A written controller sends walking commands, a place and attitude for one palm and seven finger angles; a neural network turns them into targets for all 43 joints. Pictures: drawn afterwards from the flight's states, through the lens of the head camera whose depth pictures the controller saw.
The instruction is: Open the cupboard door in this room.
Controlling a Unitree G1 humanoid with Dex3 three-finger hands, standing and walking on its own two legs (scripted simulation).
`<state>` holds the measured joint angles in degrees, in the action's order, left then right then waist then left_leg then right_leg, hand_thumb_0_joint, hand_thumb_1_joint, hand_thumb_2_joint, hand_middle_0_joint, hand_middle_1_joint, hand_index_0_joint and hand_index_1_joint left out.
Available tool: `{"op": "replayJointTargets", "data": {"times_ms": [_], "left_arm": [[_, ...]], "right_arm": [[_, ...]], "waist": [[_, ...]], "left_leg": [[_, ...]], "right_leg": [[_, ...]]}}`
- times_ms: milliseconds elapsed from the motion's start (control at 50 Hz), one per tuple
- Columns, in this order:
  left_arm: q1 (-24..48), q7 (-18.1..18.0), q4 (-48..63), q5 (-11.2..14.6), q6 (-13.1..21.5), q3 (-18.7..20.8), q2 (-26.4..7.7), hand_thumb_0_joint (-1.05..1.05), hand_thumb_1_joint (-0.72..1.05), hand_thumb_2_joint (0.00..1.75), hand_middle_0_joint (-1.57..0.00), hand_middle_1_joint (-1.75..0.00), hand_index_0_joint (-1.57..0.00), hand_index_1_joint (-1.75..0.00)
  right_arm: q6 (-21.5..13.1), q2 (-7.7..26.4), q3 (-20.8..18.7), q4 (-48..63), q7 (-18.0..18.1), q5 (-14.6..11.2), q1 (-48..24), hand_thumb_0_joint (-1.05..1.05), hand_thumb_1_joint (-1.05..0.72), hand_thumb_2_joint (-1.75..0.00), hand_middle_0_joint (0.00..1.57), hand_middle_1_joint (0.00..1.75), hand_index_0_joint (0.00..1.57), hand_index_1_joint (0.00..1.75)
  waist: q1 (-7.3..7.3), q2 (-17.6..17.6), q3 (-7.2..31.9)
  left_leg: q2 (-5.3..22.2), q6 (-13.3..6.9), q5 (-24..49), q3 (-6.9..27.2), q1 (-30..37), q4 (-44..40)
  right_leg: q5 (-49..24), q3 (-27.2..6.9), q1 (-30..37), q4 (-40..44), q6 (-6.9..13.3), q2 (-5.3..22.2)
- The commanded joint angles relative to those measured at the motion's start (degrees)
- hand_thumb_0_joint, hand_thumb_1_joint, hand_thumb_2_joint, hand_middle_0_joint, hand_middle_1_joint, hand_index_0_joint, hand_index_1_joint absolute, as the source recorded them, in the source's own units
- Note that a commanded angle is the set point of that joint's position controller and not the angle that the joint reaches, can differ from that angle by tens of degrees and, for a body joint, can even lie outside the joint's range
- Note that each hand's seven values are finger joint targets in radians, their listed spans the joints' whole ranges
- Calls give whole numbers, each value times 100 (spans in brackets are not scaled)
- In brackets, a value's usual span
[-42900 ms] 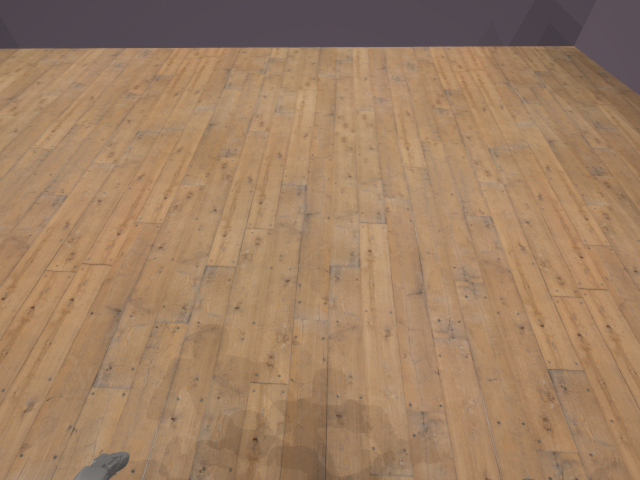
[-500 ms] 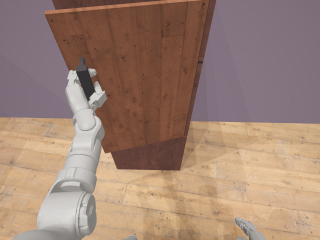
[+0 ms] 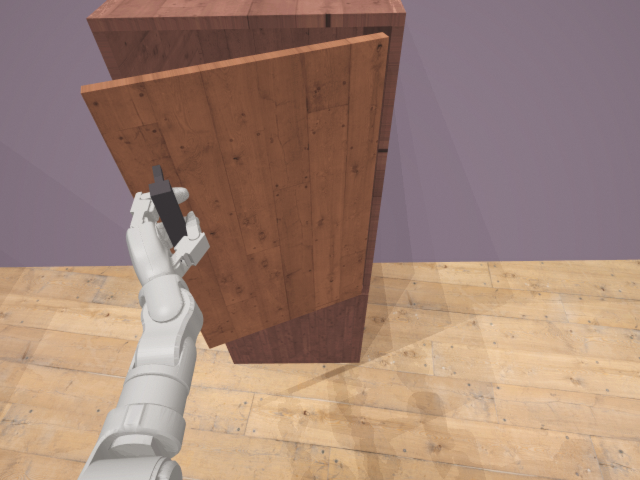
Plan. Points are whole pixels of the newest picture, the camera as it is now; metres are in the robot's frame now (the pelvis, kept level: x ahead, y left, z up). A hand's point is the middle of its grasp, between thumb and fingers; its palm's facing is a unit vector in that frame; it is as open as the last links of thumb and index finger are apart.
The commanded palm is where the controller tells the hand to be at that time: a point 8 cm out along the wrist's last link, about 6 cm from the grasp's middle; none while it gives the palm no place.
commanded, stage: pull the door open along its arc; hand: left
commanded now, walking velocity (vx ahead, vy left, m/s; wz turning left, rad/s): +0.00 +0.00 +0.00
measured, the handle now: (172, 213) +0.44 +0.20 +0.11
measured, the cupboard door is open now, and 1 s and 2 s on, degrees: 22 47 51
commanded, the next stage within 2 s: open thumb and fingers to let go in 0.34 s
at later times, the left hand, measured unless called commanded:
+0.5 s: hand (271, 310) +0.29 +0.06 +0.11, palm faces +0.31 -0.95 -0.01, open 6.1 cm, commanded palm +0.24 +0.10 +0.11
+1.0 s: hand (267, 305) +0.29 +0.06 +0.11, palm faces +0.39 -0.92 +0.01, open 13.1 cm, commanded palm +0.25 +0.10 +0.11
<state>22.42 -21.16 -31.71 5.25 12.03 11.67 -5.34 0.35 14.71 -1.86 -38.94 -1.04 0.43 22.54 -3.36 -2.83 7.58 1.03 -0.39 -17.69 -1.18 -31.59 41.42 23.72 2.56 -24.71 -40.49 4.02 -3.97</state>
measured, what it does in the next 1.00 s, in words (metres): stands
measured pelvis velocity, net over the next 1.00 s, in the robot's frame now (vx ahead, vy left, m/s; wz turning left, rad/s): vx -0.01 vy -0.02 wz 0.06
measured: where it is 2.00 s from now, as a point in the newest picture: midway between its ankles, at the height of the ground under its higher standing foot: outside the picture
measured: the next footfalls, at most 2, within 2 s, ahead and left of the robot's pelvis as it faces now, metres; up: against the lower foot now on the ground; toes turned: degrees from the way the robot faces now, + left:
none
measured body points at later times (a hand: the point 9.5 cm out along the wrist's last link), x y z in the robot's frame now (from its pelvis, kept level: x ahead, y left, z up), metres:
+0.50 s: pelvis +0.01 -0.01 +0.00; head -0.02 -0.03 +0.45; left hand +0.26 +0.11 +0.11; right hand +0.24 -0.19 -0.06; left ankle +0.03 +0.12 -0.71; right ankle -0.04 -0.07 -0.71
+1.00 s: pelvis -0.01 -0.02 +0.00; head -0.02 -0.05 +0.45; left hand +0.27 +0.11 +0.11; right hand +0.16 -0.25 -0.10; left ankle +0.03 +0.12 -0.71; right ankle -0.04 -0.07 -0.71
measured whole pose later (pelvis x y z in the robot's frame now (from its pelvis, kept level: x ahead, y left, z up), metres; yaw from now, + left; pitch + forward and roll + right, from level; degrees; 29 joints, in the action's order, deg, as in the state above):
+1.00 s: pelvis -0.01 -0.02 +0.00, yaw +3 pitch +1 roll +1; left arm -1.3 -31.8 -0.9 -1.6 -1.5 -11.4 6.0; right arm 5.6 12.4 0.0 -35.8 0.4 1.4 12.1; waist -0.9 -2.7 4.0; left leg -0.2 1.0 -16.5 2.0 -23.3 39.2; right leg 24.4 5.7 -15.8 -39.3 5.6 -3.3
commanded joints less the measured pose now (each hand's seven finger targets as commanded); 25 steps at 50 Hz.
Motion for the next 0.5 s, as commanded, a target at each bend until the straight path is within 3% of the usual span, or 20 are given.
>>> {"op": "replayJointTargets", "data": {"times_ms": [0,120,220,260,280,300,360,400,420,440,480], "left_arm": [[603,-32,2365,-93,190,-653,-69,0,90,90,-40,-135,-40,-135],[-984,-330,4212,-259,-339,-1713,882,0,90,90,-40,-135,-40,-135],[-1893,-783,5158,-742,-877,-2468,1362,0,90,90,-40,-135,-40,-135],[-2286,-948,5365,-982,-1092,-2850,1685,0,90,90,-40,-135,-40,-135],[-2556,-990,5467,-1079,-1186,-2920,1693,0,90,90,-40,-135,-40,-135],[-2841,-972,5577,-1039,-1310,-3042,1836,0,90,90,-40,-135,-40,-135],[-2199,-1101,5563,-815,-1594,-2955,1830,0,90,90,-40,-135,-40,-135],[-1761,-1192,5173,-721,-1713,-2763,1735,0,90,90,-40,-135,-40,-135],[-1139,-1270,5015,-731,-1693,-2599,1551,0,90,90,-40,-135,-40,-135],[-1190,-1303,4886,-731,-1694,-2574,1642,0,83,87,-40,-134,-40,-134],[-1275,-1323,4906,-783,-1676,-2514,1573,0,69,81,-38,-133,-38,-133]], "right_arm": [[-305,516,-141,1140,-5,-19,-801,0,-90,-90,20,30,20,30],[-250,339,-51,1555,-58,6,-1361,0,-90,-90,20,30,20,30],[-16,194,15,1729,-102,72,-1658,0,-90,-90,20,30,20,30],[86,129,37,1778,-156,91,-1790,0,-90,-90,20,30,20,30],[131,104,49,1785,-182,108,-1825,0,-90,-90,20,30,20,30],[206,68,82,1809,-214,76,-1967,0,-90,-90,20,30,20,30],[378,35,181,1703,-187,45,-2246,0,-90,-90,20,30,20,30],[458,31,229,1594,-122,68,-2427,0,-90,-90,20,30,20,30],[484,28,265,1500,-73,84,-2471,0,-90,-90,20,30,20,30],[489,7,253,1495,-54,99,-2532,0,-90,-90,20,30,20,30],[491,-11,239,1516,-26,125,-2497,0,-90,-90,20,30,20,30]], "waist": [[353,383,1313],[396,584,924],[324,745,619],[310,663,605],[337,656,606],[401,373,693],[344,328,571],[318,406,236],[228,495,133],[324,465,183],[362,598,455]], "left_leg": [[-172,-209,1545,36,1416,-337],[-87,-173,1768,93,1783,-441],[-59,-135,1715,200,1817,-388],[-47,-122,1826,240,1882,-296],[-33,-124,1922,276,1881,-245],[-38,-109,1964,250,1930,-248],[-90,-55,1704,270,1864,-193],[-133,-52,1298,304,1663,-191],[-154,-60,1126,335,1584,-166],[-177,-53,1043,338,1565,-136],[-192,-64,1120,343,1572,-115]], "right_leg": [[-2896,-196,640,656,-372,255],[-2789,-49,677,655,-335,285],[-2771,-20,654,660,-314,355],[-2860,14,618,609,-280,371],[-2884,22,652,586,-242,350],[-2989,44,689,551,-227,363],[-3046,32,649,588,-249,393],[-2596,9,432,700,-264,409],[-2380,-56,300,748,-289,444],[-2242,-96,305,771,-286,455],[-2428,-158,452,763,-316,497]]}}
